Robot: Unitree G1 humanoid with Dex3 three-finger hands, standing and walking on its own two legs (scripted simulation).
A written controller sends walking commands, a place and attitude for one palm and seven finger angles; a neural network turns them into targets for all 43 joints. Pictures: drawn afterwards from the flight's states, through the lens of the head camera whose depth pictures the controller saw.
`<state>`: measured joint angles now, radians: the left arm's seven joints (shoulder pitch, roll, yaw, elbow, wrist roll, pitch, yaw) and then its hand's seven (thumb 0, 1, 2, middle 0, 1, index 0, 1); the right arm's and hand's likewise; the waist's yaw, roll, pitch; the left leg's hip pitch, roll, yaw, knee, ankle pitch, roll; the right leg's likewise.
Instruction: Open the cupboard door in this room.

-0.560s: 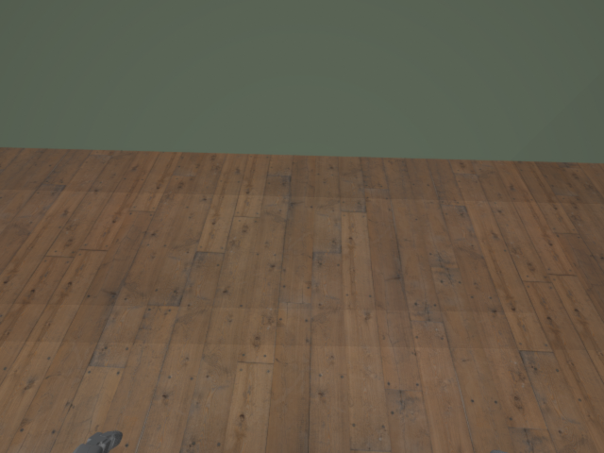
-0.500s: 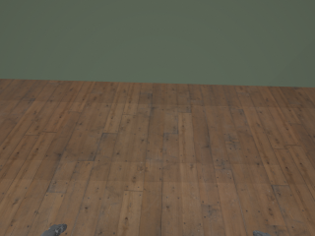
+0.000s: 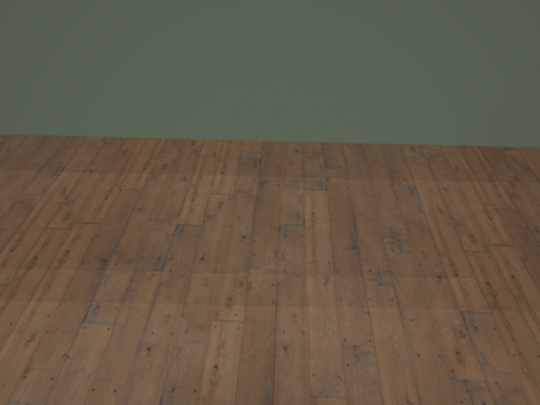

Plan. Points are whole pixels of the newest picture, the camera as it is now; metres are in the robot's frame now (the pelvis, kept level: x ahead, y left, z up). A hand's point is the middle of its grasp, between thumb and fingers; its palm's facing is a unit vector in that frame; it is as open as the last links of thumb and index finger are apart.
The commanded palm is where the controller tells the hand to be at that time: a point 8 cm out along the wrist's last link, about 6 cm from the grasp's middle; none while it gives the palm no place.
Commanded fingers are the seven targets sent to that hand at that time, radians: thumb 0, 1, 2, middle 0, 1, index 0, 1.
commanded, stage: stand and wait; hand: left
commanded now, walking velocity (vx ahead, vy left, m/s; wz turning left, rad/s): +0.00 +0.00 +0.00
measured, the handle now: out of the picture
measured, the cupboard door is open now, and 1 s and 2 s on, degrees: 0 0 0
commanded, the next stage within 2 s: turn or walk to find it in 0.34 s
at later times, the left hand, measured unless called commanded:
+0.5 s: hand out of the picture +0.07 +0.23 -0.16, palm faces -0.01 -0.94 -0.33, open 7.4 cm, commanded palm none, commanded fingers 0.00 0.90 0.90 -0.20 -0.30 -0.20 -0.30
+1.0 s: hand out of the picture +0.02 +0.20 -0.16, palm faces +0.19 -0.94 -0.27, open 7.4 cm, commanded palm none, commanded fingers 0.00 0.90 0.90 -0.20 -0.30 -0.20 -0.30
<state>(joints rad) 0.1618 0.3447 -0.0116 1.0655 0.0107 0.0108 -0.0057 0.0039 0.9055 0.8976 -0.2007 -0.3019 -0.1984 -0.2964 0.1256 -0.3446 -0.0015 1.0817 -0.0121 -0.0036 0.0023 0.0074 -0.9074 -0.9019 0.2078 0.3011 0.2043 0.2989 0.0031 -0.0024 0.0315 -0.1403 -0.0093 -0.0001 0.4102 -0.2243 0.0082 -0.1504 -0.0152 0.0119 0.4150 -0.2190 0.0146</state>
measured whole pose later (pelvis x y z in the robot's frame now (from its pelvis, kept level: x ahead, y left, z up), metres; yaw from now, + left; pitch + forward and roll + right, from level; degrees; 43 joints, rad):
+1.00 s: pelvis -0.03 -0.02 -0.01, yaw +11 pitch +1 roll -1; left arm 0.16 0.22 0.03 0.92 0.00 0.04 0.02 0.00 0.91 0.90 -0.20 -0.30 -0.20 -0.30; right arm 0.23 -0.20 -0.04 0.97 -0.02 0.04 0.00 0.01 -0.91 -0.90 0.21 0.30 0.21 0.30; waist -0.03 0.04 0.06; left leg -0.35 -0.07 -0.19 0.50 -0.16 -0.01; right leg -0.29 0.01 0.00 0.67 -0.42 0.05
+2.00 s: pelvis -0.07 -0.03 -0.01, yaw +36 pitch +0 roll +1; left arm 0.15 0.19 0.03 0.89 0.02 0.02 0.02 0.00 0.91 0.90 -0.20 -0.30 -0.19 -0.30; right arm 0.25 -0.23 -0.07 0.97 -0.02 0.05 0.00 0.01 -0.91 -0.90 0.21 0.30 0.20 0.30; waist -0.03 0.05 0.05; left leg -0.35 -0.07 -0.09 0.71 -0.40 0.00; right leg -0.25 -0.02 -0.06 0.56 -0.30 0.00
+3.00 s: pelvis -0.12 -0.04 -0.01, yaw +60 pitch +0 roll +0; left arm 0.12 0.20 0.05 0.91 0.00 0.05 0.02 0.00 0.91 0.90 -0.20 -0.30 -0.19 -0.30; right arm 0.28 -0.20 -0.06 0.99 -0.03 0.04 0.00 0.01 -0.91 -0.90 0.21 0.30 0.20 0.30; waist -0.05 0.03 0.04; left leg -0.27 -0.09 -0.10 0.47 -0.19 0.04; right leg -0.29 -0.02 -0.01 0.65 -0.36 0.06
